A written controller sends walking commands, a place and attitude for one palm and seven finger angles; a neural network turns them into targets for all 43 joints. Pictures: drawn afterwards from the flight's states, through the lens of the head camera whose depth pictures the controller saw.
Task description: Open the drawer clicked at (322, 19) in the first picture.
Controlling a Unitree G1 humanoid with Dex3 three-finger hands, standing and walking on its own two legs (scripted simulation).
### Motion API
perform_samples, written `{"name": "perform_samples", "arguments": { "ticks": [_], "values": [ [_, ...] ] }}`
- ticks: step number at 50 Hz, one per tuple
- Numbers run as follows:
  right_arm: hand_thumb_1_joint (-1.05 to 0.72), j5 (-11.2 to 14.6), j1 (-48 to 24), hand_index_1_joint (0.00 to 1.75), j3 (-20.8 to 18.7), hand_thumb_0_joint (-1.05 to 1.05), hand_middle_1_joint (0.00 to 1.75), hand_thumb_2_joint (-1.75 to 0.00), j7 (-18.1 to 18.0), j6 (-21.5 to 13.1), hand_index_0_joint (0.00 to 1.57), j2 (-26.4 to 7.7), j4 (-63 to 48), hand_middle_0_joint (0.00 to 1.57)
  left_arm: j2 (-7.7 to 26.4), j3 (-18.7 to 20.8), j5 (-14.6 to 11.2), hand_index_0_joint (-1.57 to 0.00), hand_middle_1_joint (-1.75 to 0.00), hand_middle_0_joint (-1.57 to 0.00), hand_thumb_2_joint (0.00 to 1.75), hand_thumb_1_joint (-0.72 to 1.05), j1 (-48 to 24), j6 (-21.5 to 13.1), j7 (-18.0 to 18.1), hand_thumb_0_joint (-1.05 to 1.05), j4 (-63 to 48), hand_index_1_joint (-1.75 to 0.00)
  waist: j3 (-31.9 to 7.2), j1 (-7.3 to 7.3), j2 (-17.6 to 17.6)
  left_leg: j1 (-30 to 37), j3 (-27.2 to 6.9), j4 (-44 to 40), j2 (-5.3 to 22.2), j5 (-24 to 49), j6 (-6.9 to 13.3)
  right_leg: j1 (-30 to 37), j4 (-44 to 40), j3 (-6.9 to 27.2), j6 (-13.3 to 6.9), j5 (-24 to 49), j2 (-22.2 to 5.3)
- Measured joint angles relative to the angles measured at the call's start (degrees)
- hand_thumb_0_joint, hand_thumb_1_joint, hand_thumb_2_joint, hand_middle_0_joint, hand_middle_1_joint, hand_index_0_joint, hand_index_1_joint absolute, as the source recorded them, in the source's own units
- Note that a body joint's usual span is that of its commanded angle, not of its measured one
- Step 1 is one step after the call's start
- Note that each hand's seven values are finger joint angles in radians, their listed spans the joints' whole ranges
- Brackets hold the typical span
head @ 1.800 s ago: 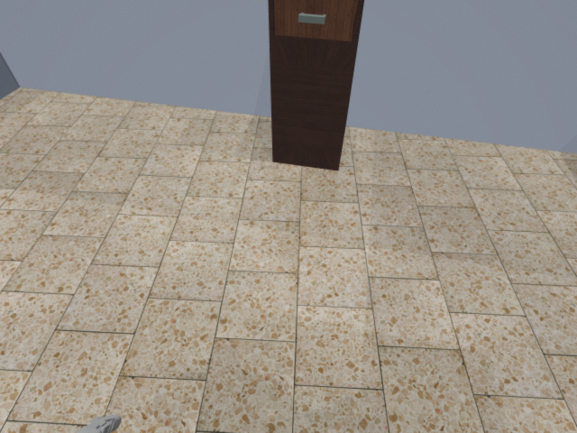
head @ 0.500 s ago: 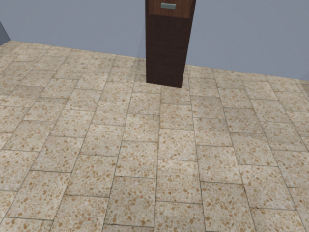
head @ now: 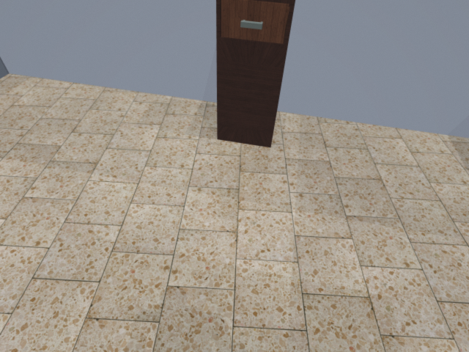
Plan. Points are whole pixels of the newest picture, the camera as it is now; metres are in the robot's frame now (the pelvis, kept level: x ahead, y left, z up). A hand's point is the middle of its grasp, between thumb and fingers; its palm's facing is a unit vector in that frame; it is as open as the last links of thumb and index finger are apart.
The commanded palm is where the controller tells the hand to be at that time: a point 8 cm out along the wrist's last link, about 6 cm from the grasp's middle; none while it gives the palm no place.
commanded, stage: walk to a spot facing it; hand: left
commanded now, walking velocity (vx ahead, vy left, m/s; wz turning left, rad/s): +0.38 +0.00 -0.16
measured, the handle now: (252, 23) +1.56 +0.01 +0.02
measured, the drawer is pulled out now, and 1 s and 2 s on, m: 0.00 0.00 0.00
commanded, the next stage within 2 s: take the last steps up to it in 1.42 s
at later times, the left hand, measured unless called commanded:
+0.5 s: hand (187, 277) +0.33 +0.13 -0.18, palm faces -0.10 -0.98 -0.19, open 7.3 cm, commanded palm none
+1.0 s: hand (177, 274) +0.34 +0.16 -0.19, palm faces +0.04 -0.99 -0.11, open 7.3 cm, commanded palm none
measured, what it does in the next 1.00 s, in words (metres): walks ahead: right foot, then left foot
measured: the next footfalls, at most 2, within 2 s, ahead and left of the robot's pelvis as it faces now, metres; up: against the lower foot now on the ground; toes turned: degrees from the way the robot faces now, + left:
right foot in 0.44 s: +0.32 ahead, -0.14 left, +0.00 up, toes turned -13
left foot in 0.92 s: +0.48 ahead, +0.09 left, +0.00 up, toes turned +9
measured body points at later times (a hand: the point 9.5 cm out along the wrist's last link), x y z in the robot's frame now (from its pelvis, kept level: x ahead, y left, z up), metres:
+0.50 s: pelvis +0.19 -0.04 -0.03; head +0.23 -0.04 +0.42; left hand +0.33 +0.18 -0.17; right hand +0.01 -0.22 -0.16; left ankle +0.00 +0.11 -0.66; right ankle +0.28 -0.13 -0.73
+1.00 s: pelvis +0.40 -0.01 +0.00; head +0.42 +0.03 +0.44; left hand +0.34 +0.21 -0.18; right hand +0.49 -0.24 -0.13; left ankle +0.44 +0.08 -0.73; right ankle +0.30 -0.13 -0.68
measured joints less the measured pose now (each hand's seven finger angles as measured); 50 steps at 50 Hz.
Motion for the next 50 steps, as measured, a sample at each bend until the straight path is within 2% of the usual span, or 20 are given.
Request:
{"name": "perform_samples", "arguments": {
  "ticks": [4, 5, 8, 11, 14, 17, 19, 21, 22, 24, 26, 27, 29, 32, 35, 39, 44, 46, 47, 50],
  "values": [
    [-0.91, 0.2, 3.2, 0.30, -0.2, 0.00, 0.29, -0.90, -0.2, -0.9, 0.20, 2.3, 0.7, 0.20, -2.0, 0.7, -0.1, -0.21, -0.30, -0.20, 0.89, 0.91, 4.1, -0.5, 0.1, 0.00, 1.0, -0.29, 0.2, 0.21, -1.6, 1.2, 1.7, 2.2, -0.4, -3.5, 0.1, 0.2, 3.2, 1.4, 0.5, -3.7, -0.6],
    [-0.91, 0.2, 3.8, 0.30, -0.4, 0.00, 0.29, -0.90, -0.2, -1.6, 0.20, 2.9, 0.7, 0.20, -2.4, 0.8, -0.1, -0.21, -0.30, -0.20, 0.89, 0.91, 5.0, -0.4, 0.1, 0.00, 1.5, -0.29, 0.3, 0.18, -2.3, 2.0, 2.7, 1.8, -0.7, -4.0, 0.4, -1.1, 6.2, 1.7, -0.1, -4.2, -0.9],
    [-0.91, -0.1, 6.8, 0.30, -0.6, 0.00, 0.29, -0.90, -1.3, -4.1, 0.20, 4.4, 0.3, 0.21, -3.4, 0.8, 0.1, -0.21, -0.30, -0.20, 0.89, 0.91, 5.3, 0.2, 0.2, 0.00, 2.9, -0.29, 1.5, -1.51, -2.3, 5.4, 4.1, -0.5, -0.4, -4.8, 0.8, -8.3, 24.1, -0.3, -1.3, -8.2, -0.7],
    [-0.91, -0.1, 10.9, 0.30, -0.5, 0.00, 0.29, -0.90, -2.1, -4.9, 0.20, 6.2, 1.3, 0.20, -3.2, 1.6, 0.2, -0.21, -0.30, -0.20, 0.89, 0.91, 2.5, 0.3, -0.1, 0.01, 2.0, -0.29, 3.3, -2.93, -2.2, 9.6, 4.0, -5.2, -0.2, -4.0, 0.6, -15.6, 33.5, -2.9, -1.5, -6.9, -2.1],
    [-0.91, 0.0, 14.5, 0.30, -0.4, 0.00, 0.29, -0.90, -2.4, -4.7, 0.20, 7.7, 3.5, 0.20, -2.9, 2.1, 0.2, -0.20, -0.30, -0.20, 0.89, 0.91, -1.9, 0.2, -0.8, 0.01, -0.6, -0.29, 5.1, -2.94, -1.9, 13.8, 4.3, -10.3, 0.0, -3.1, 0.1, -21.6, 31.8, -4.7, -1.1, -1.8, -4.2],
    [-0.91, 0.0, 16.8, 0.30, -0.4, 0.00, 0.29, -0.90, -2.5, -4.3, 0.20, 8.4, 5.5, 0.21, -3.1, 2.3, -0.1, -0.20, -0.30, -0.20, 0.89, 0.91, -6.8, -0.3, -1.2, 0.01, -3.6, -0.29, 7.1, -3.00, -1.0, 17.7, 4.9, -14.3, 0.4, -3.1, -0.8, -23.6, 20.8, -6.7, -1.4, 3.2, -5.2],
    [-0.91, 0.3, 17.6, 0.30, -0.6, 0.00, 0.30, -0.90, -2.4, -4.0, 0.20, 8.4, 6.6, 0.21, -3.2, 2.3, -0.2, -0.20, -0.30, -0.19, 0.89, 0.91, -9.5, -1.0, -1.2, 0.01, -5.2, -0.29, 8.2, -3.24, -0.2, 19.7, 5.5, -14.6, 1.1, -4.5, -1.5, -22.7, 14.2, -7.8, -2.4, 5.3, -4.4],
    [-0.91, 0.5, 18.3, 0.30, -1.0, 0.00, 0.30, -0.90, -2.2, -3.6, 0.20, 8.3, 7.6, 0.21, -3.1, 2.4, 0.0, -0.20, -0.30, -0.19, 0.89, 0.91, -11.0, -2.3, -1.0, 0.00, -6.5, -0.29, 8.7, -3.14, 0.0, 19.9, 6.0, -9.4, 1.9, -7.5, -1.7, -19.4, 8.5, -8.8, -3.6, 7.9, -3.1],
    [-0.91, 0.7, 18.7, 0.30, -1.2, 0.00, 0.30, -0.90, -2.0, -3.4, 0.20, 8.4, 7.9, 0.21, -2.8, 2.4, 0.2, -0.20, -0.30, -0.19, 0.89, 0.91, -11.2, -3.2, -0.8, 0.00, -6.9, -0.29, 8.5, -2.91, -0.5, 18.1, 6.1, -2.6, 2.2, -9.1, -1.5, -17.4, 6.5, -8.9, -4.5, 10.2, -3.0],
    [-0.91, 1.3, 16.9, 0.30, -1.6, 0.00, 0.30, -0.90, -1.7, -2.5, 0.20, 8.0, 7.7, 0.21, -2.9, 2.8, 0.2, -0.20, -0.30, -0.19, 0.89, 0.91, -11.6, -4.5, -0.1, 0.00, -6.9, -0.29, 8.7, -2.91, -0.3, 9.4, 3.3, 19.7, 2.7, -8.9, -0.1, -17.4, 10.8, -9.5, -4.8, 8.6, -2.7],
    [-0.91, 1.3, 13.9, 0.30, -2.2, 0.00, 0.30, -0.90, -1.5, -2.0, 0.20, 7.4, 6.4, 0.21, -3.1, 2.8, -0.2, -0.20, -0.30, -0.19, 0.89, 0.91, -11.1, -4.4, 0.3, 0.00, -6.3, -0.29, 8.7, -3.35, -0.2, 0.4, 1.6, 36.3, 2.8, -5.5, 1.3, -14.6, 10.7, -10.3, -4.6, 5.8, -2.2],
    [-0.91, 1.1, 12.1, 0.30, -2.5, 0.01, 0.30, -0.90, -1.4, -1.9, 0.20, 7.2, 5.4, 0.21, -3.2, 2.7, -0.3, -0.20, -0.30, -0.19, 0.89, 0.91, -10.5, -4.2, 0.6, 0.00, -5.8, -0.29, 8.2, -3.42, -0.4, -3.7, 1.7, 40.4, 3.1, -3.3, 1.6, -12.9, 9.3, -10.5, -4.4, 5.3, -2.0],
    [-0.91, 0.5, 8.6, 0.30, -2.9, 0.01, 0.29, -0.90, -1.3, -1.7, 0.20, 6.5, 2.9, 0.21, -3.7, 2.4, -0.1, -0.20, -0.30, -0.20, 0.89, 0.91, -8.9, -3.9, 1.1, 0.00, -4.7, -0.29, 7.0, -3.45, -0.5, -10.8, 2.3, 42.6, 4.1, -0.2, 1.5, -10.0, 6.0, -10.7, -4.0, 5.7, -1.6],
    [-0.91, 0.1, 3.9, 0.30, -3.5, 0.00, 0.29, -0.90, -1.1, -1.6, 0.20, 5.7, -0.9, 0.20, -3.6, 3.1, 0.0, -0.21, -0.30, -0.20, 0.89, 0.94, -6.1, -3.9, 2.0, -0.01, -3.3, -0.29, 4.8, -3.17, 0.0, -18.0, 2.9, 37.5, 5.7, 2.7, 0.6, -6.1, 1.3, -10.9, -4.0, 6.1, -0.8],
    [-0.92, -0.1, 0.3, 0.30, -3.8, 0.00, 0.29, -0.90, -0.6, -1.4, 0.19, 5.3, -3.7, 0.20, -3.3, 2.8, 0.2, -0.21, -0.30, -0.20, 0.89, 0.95, -3.2, -3.8, 1.7, -0.01, -2.0, -0.29, 2.9, -2.66, 0.5, -21.2, 3.7, 29.7, 6.8, 6.4, -0.5, -2.8, -2.2, -11.1, -3.6, 5.8, -0.2],
    [-0.93, 0.0, -2.7, 0.30, -4.1, 0.00, 0.29, -0.90, 0.3, -1.4, 0.19, 4.8, -5.4, 0.20, -3.4, 2.5, 0.4, -0.20, -0.30, -0.20, 0.89, 0.93, 0.3, -4.1, 1.2, -0.01, -0.9, -0.29, 1.6, -1.03, 0.2, -20.4, 4.7, 18.3, 7.1, 9.3, -1.1, 1.0, -5.0, -11.5, -2.6, 4.3, 0.0],
    [-0.92, 0.0, -4.8, 0.30, -3.7, 0.00, 0.29, -0.90, 1.1, -1.8, 0.19, 4.8, -6.0, 0.20, -3.8, 2.3, 0.5, -0.20, -0.30, -0.20, 0.89, 0.92, 4.2, -4.2, 0.9, 0.00, 0.1, -0.29, 2.2, 1.50, -0.9, -14.7, 6.2, 6.9, 5.6, 7.8, -0.4, 4.8, -4.8, -12.1, -0.5, 0.1, -0.9],
    [-0.92, -0.1, -5.2, 0.30, -3.4, 0.00, 0.29, -0.90, 1.0, -2.6, 0.19, 5.0, -6.1, 0.20, -3.9, 2.3, 0.3, -0.20, -0.30, -0.20, 0.89, 0.91, 5.9, -3.9, 0.8, 0.00, 0.9, -0.29, 2.8, 1.90, -1.9, -11.2, 7.6, 2.7, 4.1, 8.7, 0.9, 5.0, -1.2, -11.8, 0.7, -3.3, -2.4],
    [-0.92, -0.4, -5.6, 0.30, -3.3, 0.00, 0.29, -0.90, 0.9, -3.2, 0.19, 5.3, -6.1, 0.20, -4.0, 2.4, 0.1, -0.20, -0.30, -0.20, 0.89, 0.91, 6.3, -3.5, 0.8, 0.00, 1.4, -0.29, 3.4, 2.00, -2.8, -10.7, 8.5, 3.6, 3.3, 8.0, 1.9, 3.4, 3.8, -11.1, 0.5, -4.9, -3.9],
    [-0.92, -0.3, -4.9, 0.30, -2.7, 0.00, 0.29, -0.90, 0.1, -4.6, 0.20, 6.1, -6.3, 0.20, -4.4, 2.2, 0.1, -0.20, -0.30, -0.20, 0.89, 0.91, 6.3, -2.3, 0.4, 0.00, 2.6, -0.29, 4.6, 1.26, -2.7, -7.6, 10.0, 3.9, 2.8, 4.3, 3.0, -6.1, 27.3, -6.6, -0.3, -7.7, -4.5]
  ]
}}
